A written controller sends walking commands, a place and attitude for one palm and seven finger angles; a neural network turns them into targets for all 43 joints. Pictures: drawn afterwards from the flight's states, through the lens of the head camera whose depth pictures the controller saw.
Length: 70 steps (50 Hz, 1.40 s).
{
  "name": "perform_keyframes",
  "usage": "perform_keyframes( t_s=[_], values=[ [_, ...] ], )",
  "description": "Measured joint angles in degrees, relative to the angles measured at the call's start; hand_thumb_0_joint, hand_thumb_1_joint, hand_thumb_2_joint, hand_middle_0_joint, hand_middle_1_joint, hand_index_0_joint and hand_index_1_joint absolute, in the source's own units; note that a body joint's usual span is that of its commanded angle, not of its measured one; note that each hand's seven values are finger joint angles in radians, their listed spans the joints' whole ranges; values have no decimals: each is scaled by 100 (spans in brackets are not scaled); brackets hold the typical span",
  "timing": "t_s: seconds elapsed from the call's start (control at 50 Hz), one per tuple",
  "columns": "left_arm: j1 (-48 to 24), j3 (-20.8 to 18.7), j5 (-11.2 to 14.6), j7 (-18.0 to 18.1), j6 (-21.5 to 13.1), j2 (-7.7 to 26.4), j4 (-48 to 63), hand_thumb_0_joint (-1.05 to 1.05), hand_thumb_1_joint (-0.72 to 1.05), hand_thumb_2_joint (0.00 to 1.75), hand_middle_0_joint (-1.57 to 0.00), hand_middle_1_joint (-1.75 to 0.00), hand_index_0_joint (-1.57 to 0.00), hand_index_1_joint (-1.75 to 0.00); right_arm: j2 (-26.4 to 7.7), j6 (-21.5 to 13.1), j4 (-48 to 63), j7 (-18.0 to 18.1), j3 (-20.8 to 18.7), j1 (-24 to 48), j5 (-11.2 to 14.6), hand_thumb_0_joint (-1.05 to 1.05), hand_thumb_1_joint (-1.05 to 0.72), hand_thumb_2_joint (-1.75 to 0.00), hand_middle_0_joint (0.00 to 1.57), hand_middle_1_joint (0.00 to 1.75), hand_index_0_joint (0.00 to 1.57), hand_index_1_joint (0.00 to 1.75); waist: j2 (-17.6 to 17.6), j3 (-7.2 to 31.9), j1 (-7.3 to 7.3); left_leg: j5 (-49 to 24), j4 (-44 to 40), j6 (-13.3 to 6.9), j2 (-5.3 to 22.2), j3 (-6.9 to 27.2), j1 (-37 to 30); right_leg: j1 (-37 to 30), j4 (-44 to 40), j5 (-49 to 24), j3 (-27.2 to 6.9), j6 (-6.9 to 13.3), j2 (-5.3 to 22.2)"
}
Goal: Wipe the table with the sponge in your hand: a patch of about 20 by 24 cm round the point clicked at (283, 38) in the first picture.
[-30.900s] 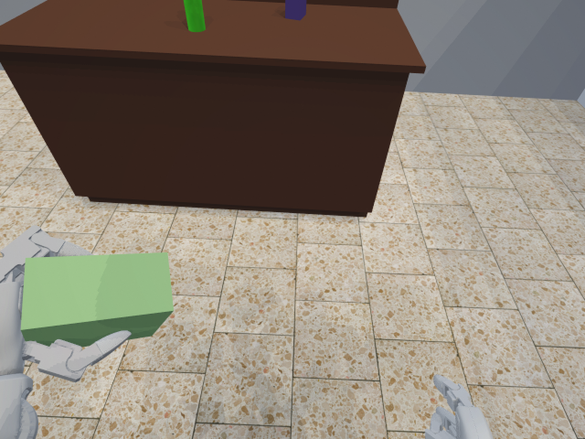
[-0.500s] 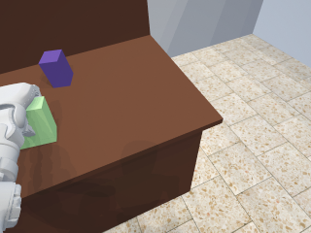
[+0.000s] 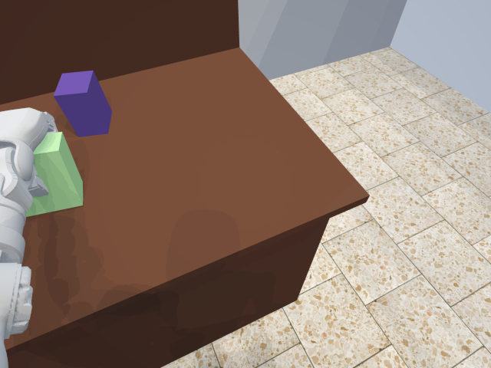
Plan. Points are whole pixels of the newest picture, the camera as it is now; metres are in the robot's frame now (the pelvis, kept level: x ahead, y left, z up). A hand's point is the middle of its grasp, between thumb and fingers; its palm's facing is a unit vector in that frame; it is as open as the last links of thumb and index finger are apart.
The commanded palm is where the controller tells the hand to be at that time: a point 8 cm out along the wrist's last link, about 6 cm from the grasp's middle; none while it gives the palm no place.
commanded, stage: slide across to the middle lane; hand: left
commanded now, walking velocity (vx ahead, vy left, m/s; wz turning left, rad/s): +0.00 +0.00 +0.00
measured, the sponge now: (39, 184) +0.40 +0.37 +0.07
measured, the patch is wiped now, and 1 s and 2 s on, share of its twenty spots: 0.40 0.45 0.65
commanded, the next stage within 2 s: wipe back along the middle lane in 0.74 s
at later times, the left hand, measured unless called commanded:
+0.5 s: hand (43, 149) +0.43 +0.35 +0.13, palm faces -0.02 +0.01 -1.00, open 10.3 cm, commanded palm +0.42 +0.32 +0.18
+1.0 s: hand (84, 143) +0.45 +0.29 +0.13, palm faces -0.04 +0.00 -1.00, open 10.3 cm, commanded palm +0.41 +0.27 +0.17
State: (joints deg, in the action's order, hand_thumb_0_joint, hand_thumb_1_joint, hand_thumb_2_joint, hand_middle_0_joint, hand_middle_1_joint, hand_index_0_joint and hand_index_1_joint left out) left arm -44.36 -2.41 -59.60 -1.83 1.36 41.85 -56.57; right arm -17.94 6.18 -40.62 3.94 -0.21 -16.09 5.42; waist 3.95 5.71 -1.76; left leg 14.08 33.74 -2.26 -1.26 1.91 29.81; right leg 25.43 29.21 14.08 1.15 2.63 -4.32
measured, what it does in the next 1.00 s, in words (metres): stands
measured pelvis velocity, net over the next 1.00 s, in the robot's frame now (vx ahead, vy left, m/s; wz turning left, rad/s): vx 0.04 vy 0.00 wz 0.02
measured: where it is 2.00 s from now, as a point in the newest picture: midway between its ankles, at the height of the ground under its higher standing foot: outside the picture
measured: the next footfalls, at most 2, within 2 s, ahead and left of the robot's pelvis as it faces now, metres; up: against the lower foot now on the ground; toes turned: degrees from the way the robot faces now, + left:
none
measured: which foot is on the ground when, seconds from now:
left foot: down 0.00-1.00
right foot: down 0.00-1.00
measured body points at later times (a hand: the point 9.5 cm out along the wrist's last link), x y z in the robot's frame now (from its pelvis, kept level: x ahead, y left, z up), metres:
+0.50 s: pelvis +0.02 +0.04 +0.01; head +0.05 +0.03 +0.45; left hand +0.43 +0.34 +0.18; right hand +0.15 -0.22 -0.12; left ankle +0.02 +0.09 -0.73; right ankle +0.00 -0.09 -0.73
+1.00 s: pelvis +0.04 +0.00 +0.01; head +0.05 -0.02 +0.46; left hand +0.44 +0.28 +0.18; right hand +0.16 -0.25 -0.12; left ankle +0.02 +0.09 -0.73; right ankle +0.00 -0.10 -0.73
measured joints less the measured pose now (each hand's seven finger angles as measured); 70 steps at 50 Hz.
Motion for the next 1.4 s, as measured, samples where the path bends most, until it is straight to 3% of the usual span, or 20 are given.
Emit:
perform_keyframes(
  t_s=[0.16, 0.28, 0.42, 0.58, 0.74, 0.9, 1.14, 1.4],
  values=[
    [-50, 19, 13, -69, -5, -61, 55, 2, -55, 105, -75, -129, -77, -131, 68, 56, 43, -24, -10, -19, -50, 0, -90, -89, 20, 30, 20, 30, -49, 57, 27, 42, -82, -119, -80, -82, -65, -76, -120, 13, -87, -114, 84],
    [212, 340, 29, 64, 123, -328, 592, 1, -55, 105, -74, -130, -76, -131, 123, 72, -15, -69, -93, -72, -64, 0, -90, -89, 20, 30, 20, 30, -19, 57, 151, 65, -172, -197, -177, -83, -263, -296, -224, 49, -90, -187, 178],
    [389, 626, 355, 315, 583, -726, 1195, 1, -54, 105, -72, -132, -75, -133, 239, -9, -131, -134, -91, 118, -50, 0, -90, -89, 20, 30, 20, 30, -43, -6, 270, 22, -342, -250, -308, -17, -551, -585, -323, 85, -26, -190, 300],
    [247, 1083, 368, 304, 1236, -1235, 1413, 0, -53, 105, -71, -134, -73, -135, 292, -59, -67, -204, 7, 546, -84, 0, -90, -89, 20, 30, 20, 30, -14, -50, 309, -29, -465, -263, -387, 51, -729, -758, -379, 106, 38, -163, 373],
    [64, 1234, 313, 279, 1475, -1562, 1261, 0, -53, 105, -71, -134, -73, -135, 333, -18, 8, -225, 88, 714, -139, 0, -90, -89, 20, 30, 20, 30, -7, -16, 298, -37, -535, -204, -366, 71, -801, -803, -394, 124, 47, -166, 354],
    [-62, 1109, 250, 279, 1555, -1501, 925, 0, -53, 105, -71, -133, -73, -134, 291, 74, -72, -186, 104, 587, -161, 0, -90, -89, 20, 30, 20, 30, 14, -21, 224, -18, -573, -92, -253, 76, -836, -819, -432, 119, 37, -108, 244],
    [1253, 714, 490, 250, 1689, -1383, 2102, -1, -51, 105, -68, -136, -70, -137, 22, 308, -35, -205, 9, 376, -78, 1, -90, -89, 20, 30, 20, 30, 104, 31, 199, 62, -675, 33, -57, -9, -1233, -1175, -556, 116, -73, 50, 53],
    [1509, 923, 450, 174, 1901, -1460, 2455, -1, -50, 105, -67, -138, -69, -139, 49, 262, 230, -129, 63, 846, 12, 0, -90, -89, 20, 30, 19, 30, 89, -27, 289, -36, -675, 111, -15, 44, -1288, -1211, -497, 59, -15, 125, 10]
  ],
)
